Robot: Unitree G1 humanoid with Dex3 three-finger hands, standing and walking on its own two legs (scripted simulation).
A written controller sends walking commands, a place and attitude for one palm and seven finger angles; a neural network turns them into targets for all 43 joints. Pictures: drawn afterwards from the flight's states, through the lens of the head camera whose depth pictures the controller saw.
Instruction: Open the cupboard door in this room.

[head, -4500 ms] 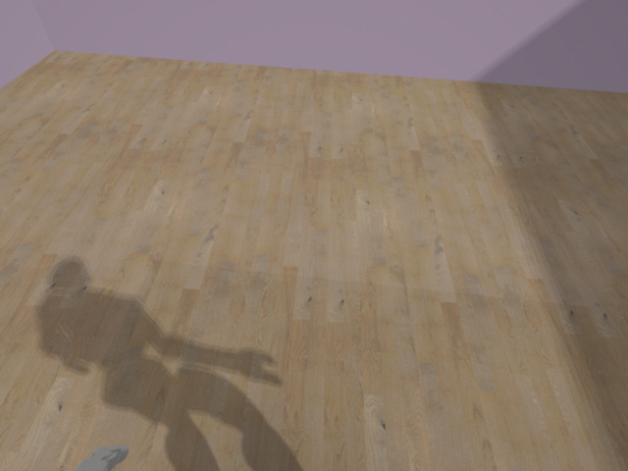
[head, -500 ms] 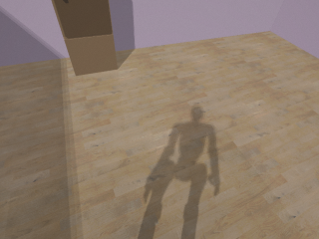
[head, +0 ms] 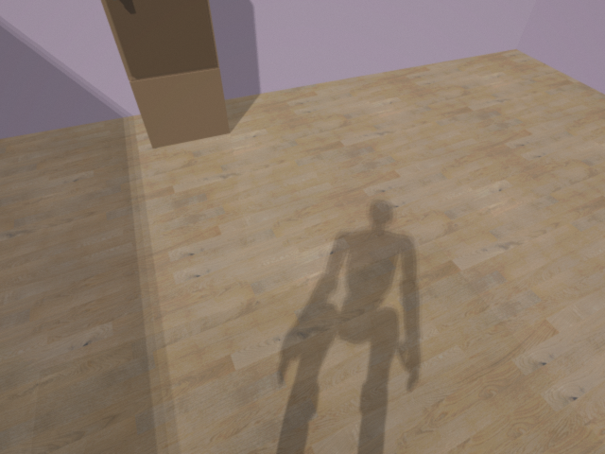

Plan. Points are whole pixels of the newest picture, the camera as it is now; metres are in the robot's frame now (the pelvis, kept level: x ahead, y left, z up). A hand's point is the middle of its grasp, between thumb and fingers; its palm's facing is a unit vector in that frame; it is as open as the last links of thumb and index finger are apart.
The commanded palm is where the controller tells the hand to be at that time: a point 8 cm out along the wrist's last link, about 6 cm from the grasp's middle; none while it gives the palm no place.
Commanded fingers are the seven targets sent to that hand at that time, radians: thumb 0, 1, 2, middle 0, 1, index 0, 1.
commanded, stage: stand and wait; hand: left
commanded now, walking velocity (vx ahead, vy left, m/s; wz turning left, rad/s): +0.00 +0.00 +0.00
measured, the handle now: out of the picture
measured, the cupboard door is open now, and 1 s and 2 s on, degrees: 0 0 0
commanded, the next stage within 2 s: turn or walk to find it in 0.52 s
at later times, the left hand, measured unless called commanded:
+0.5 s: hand out of the picture -0.01 +0.14 -0.18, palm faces +0.03 -0.99 -0.16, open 7.4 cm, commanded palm none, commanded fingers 0.00 0.90 0.90 -0.20 -0.30 -0.20 -0.30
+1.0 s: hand out of the picture -0.01 +0.16 -0.18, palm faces +0.08 -0.98 -0.18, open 7.4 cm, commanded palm none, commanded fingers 0.00 0.90 0.90 -0.20 -0.30 -0.20 -0.30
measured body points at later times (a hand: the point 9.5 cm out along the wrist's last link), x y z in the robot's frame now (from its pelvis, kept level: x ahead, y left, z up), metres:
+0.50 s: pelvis +0.00 -0.01 +0.00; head +0.00 -0.01 +0.45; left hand -0.01 +0.20 -0.16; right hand -0.02 -0.22 -0.16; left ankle +0.01 +0.11 -0.74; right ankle +0.02 -0.13 -0.74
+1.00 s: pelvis +0.00 -0.01 +0.00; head +0.00 -0.01 +0.45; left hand -0.02 +0.21 -0.17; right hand +0.00 -0.23 -0.16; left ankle +0.01 +0.11 -0.74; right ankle +0.02 -0.13 -0.74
